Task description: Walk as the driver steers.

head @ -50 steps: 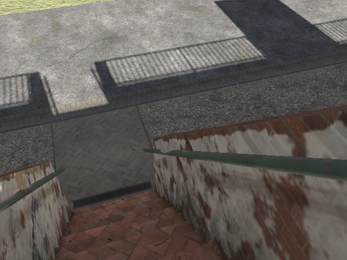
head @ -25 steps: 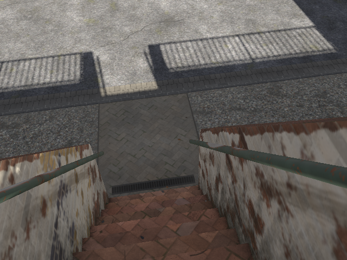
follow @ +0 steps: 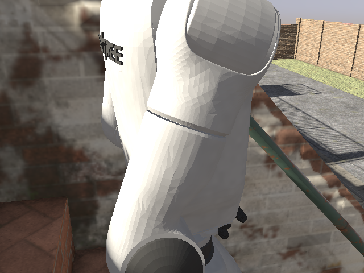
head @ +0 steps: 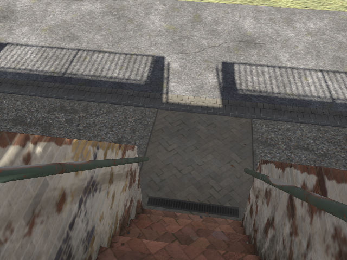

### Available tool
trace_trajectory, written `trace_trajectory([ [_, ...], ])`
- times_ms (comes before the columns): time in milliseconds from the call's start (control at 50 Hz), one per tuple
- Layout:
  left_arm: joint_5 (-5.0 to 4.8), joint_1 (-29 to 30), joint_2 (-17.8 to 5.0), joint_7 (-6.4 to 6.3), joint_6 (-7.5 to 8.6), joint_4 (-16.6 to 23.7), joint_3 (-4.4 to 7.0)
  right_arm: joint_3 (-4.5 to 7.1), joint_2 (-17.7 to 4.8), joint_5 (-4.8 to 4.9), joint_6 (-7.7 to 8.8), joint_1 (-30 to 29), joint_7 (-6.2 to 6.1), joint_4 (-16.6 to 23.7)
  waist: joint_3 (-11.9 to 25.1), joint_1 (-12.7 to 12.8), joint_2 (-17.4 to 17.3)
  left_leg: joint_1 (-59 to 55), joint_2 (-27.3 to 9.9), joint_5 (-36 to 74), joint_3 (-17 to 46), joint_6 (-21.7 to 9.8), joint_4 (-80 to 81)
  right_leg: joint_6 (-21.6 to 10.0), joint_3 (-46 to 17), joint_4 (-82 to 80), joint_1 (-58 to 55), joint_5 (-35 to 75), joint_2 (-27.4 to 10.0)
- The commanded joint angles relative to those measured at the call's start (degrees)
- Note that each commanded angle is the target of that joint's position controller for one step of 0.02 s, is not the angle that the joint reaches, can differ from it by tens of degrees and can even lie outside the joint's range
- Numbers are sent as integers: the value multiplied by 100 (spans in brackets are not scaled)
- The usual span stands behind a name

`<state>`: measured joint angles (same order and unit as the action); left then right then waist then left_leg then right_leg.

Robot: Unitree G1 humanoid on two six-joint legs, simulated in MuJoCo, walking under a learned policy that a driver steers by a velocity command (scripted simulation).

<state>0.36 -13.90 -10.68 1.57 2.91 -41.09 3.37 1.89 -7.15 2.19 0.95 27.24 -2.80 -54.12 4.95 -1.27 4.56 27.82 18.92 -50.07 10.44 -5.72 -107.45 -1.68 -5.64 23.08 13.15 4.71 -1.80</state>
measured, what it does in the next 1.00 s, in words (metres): goes down: left foot 0.24 m lower, then right foot 0.24 m lower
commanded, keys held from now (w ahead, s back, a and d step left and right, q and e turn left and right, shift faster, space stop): w+q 0.46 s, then w+e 0.54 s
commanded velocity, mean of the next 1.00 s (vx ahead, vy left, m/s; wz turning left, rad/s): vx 0.50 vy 0.00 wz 0.20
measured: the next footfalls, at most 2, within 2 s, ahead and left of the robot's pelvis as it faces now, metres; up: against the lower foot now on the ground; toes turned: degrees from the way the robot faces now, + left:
left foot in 0.50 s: +0.31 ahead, +0.18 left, -0.24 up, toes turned +18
right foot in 0.94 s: +0.51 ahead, -0.04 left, -0.48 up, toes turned +11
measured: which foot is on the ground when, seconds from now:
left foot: up 0.00-0.48, down 0.50-0.92, up 0.94-1.00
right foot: down 0.00-0.48, up 0.50-0.92, down 0.94-1.00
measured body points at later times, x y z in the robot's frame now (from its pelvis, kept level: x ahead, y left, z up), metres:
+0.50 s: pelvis +0.23 +0.05 -0.23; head +0.21 +0.05 +0.22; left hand +0.10 +0.23 -0.39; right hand +0.43 -0.13 -0.35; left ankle +0.30 +0.17 -0.97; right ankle +0.07 -0.11 -0.68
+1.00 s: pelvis +0.49 +0.04 -0.51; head +0.49 +0.05 -0.06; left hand +0.45 +0.30 -0.65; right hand +0.62 -0.20 -0.63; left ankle +0.38 +0.17 -0.89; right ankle +0.47 -0.04 -1.24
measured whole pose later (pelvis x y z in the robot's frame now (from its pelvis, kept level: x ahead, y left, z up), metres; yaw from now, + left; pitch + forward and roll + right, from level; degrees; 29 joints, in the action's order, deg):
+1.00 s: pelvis +0.49 +0.04 -0.51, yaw +8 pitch +1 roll +2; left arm 2.0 -22.8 -14.9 2.0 1.2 -50.0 4.0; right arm 3.2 -11.9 -0.2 3.0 14.2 -5.5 -50.4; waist 0.9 3.4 3.5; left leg 42.3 -4.7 -42.5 0.7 0.9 -128.6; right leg -5.4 -1.3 33.7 14.6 -14.3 1.8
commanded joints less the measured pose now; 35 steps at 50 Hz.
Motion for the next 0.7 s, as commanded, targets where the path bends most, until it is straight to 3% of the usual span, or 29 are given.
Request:
trace_trajectory([
  [20,-175,-2572,-540,241,-123,-988,36,-36,-117,54,79,1105,226,472,169,213,1923,5005,-562,-389,594,281,-2732,-1286,-1074,2161,-4553,7863,-2156],
  [40,-142,-2580,-158,408,-29,-1063,-57,37,-457,171,85,282,184,630,-27,394,365,4895,-1089,813,352,170,-2139,-1295,-1025,1614,-3282,4552,-1948],
  [60,22,-2107,-471,476,-31,-1123,-36,22,-338,183,-41,138,83,753,-165,121,-411,4288,-1300,1377,32,193,-2057,-1483,-1246,1287,-1902,3235,-1985],
  [80,182,-1838,-968,359,-86,-1206,118,-66,-176,307,-186,-337,23,1124,-554,-184,-478,4332,-1650,2489,45,227,-1277,-1808,-2136,716,-603,978,-2275],
  [100,284,-1884,-380,121,-85,-1365,-50,-158,-7,375,-299,-992,-42,1225,-964,8,-362,4846,-1871,3255,608,178,-808,-1389,-2344,456,-115,-989,-2110],
  [120,217,-1658,-90,-40,-69,-1459,-171,-142,-105,321,-321,-1013,-80,1229,-1291,-147,-597,4713,-1977,3823,588,153,-327,-986,-2097,451,553,-1721,-1740],
  [160,163,-1059,73,-426,-27,-1289,-346,-187,-89,-13,-316,-978,22,1318,-1629,-455,-686,2944,-1928,6114,254,431,2493,-614,-923,793,2339,-1013,-1067],
  [180,150,-1354,-279,-459,33,-1388,-291,-156,17,38,-324,-777,177,1149,-1382,-512,-885,2069,-1912,7072,43,470,2459,-456,-847,1006,2681,-986,-1037],
  [200,64,-1549,-298,-474,44,-1542,-299,-145,97,77,-300,-674,283,1130,-1124,-483,-374,2229,-1910,7376,79,501,2507,-411,-819,1359,2099,-1135,-1015],
  [240,-49,-1980,-391,-543,143,-1555,-245,-21,-417,130,-265,-1129,336,1451,-1178,-141,146,2849,-1916,7890,419,325,3931,-337,-733,1615,1102,-1422,-850],
  [260,-141,-2068,-280,-624,143,-1519,-248,-55,-467,51,-226,-1596,341,1617,-1258,2,88,2929,-1888,8576,504,390,4891,-338,-427,2028,718,-1864,-818],
  [280,-50,-2262,-316,-626,137,-1551,-206,-82,-401,-63,-287,-1832,395,1734,-1357,150,-132,2543,-1809,9017,199,359,5476,-289,-166,2242,967,-2314,-772],
  [340,-31,-2587,-245,-561,37,-1328,-157,-114,-375,-68,-329,-2633,600,1934,-1509,820,-158,2088,-1857,9084,-201,518,6808,-428,231,2696,397,-3075,-693],
  [360,-100,-2592,-143,-617,-21,-1389,-124,-108,-339,45,-221,-2876,685,2006,-1640,940,-136,1621,-1965,8907,-453,478,7316,-383,282,2854,577,-2771,-737],
  [400,-95,-2062,-245,-699,-82,-1492,-65,-43,-408,150,-78,-2529,816,1776,-1379,779,636,929,-2440,9201,-237,244,7644,-520,199,3383,626,-2651,-965],
  [420,-53,-1502,-597,-594,2,-1481,58,82,-762,132,-115,-1691,781,1449,-1086,298,798,-3,-2453,9049,-527,130,7082,-605,100,4143,1126,-2324,-1125],
  [440,3,-1420,-447,-492,125,-1453,26,247,-1257,107,-158,-867,720,1100,-913,92,331,-461,-2447,8601,-770,24,8049,-394,462,5124,767,-1602,-900],
  [460,-45,-1174,-451,-338,155,-1496,53,460,-1523,-98,-206,451,631,482,-626,-431,213,-2184,-1987,8279,-1505,61,8063,-289,891,6488,1312,-102,-734],
  [480,-68,-788,-572,-278,146,-1362,144,447,-1462,-329,-229,1856,517,-82,-676,-1299,-957,-3780,-2152,8138,-1251,-360,8921,60,1116,9583,2523,-1425,49],
  [500,-49,-813,-257,-265,95,-1208,143,273,-1117,-337,-197,1643,429,-171,-963,-1109,-2552,-4268,-2591,9694,-1041,-624,8336,272,1284,11171,4111,-5849,681],
  [520,-236,-1781,-145,-153,119,-1065,78,49,-939,-351,-128,1308,374,118,-430,-397,-2720,-4829,-3251,10927,-22,-1006,6477,252,-557,10304,5143,-5824,738],
  [560,-452,-1760,-288,-165,4,-770,67,208,-1394,-118,-9,670,414,-76,208,114,-798,-3362,-3958,6133,627,-1214,6747,38,-916,8339,5055,-4033,208],
  [580,-460,-1175,-147,-319,-55,-700,80,136,-1108,-198,57,275,480,-46,46,197,-745,-2302,-3787,5128,418,-809,6792,-126,-523,8255,5074,-3164,94],
  [600,-334,-733,189,-339,-199,-290,-50,44,-1012,-326,51,-472,286,139,-341,603,-1031,-416,-4400,5082,889,-1142,7258,223,-400,6600,4308,-2063,93],
  [620,-280,-342,115,-388,-310,-204,-43,-137,-745,-596,87,-715,156,198,-657,596,-489,578,-4467,5409,1131,-1193,7376,520,-303,5886,3707,-1364,-50],
  [640,-235,-554,53,-379,-394,-351,-8,-171,-850,-724,147,-351,69,28,-387,576,-601,550,-4117,5653,1104,-1149,7110,690,-284,6351,3236,-712,71],
  [660,-165,-1187,-152,-352,-393,-511,67,-32,-1306,-458,184,-505,65,102,-162,799,-639,511,-3649,4708,702,-986,6916,708,-238,5877,3102,-210,147],
  [680,-197,-735,-370,-307,-378,-369,128,-13,-1196,-266,224,-523,16,107,-370,578,-1062,125,-3690,3923,731,-689,6454,677,-695,5304,3722,532,29],
  [700,-167,-351,-615,-256,-365,-115,182,-59,-990,-188,275,-276,-88,86,-481,437,-686,232,-3540,3458,582,-562,6370,627,-758,4488,3544,1417,100],
])
Over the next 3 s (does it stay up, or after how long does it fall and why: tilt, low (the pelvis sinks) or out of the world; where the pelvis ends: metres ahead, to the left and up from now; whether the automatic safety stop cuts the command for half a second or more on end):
stays up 1.47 -0.24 -1.57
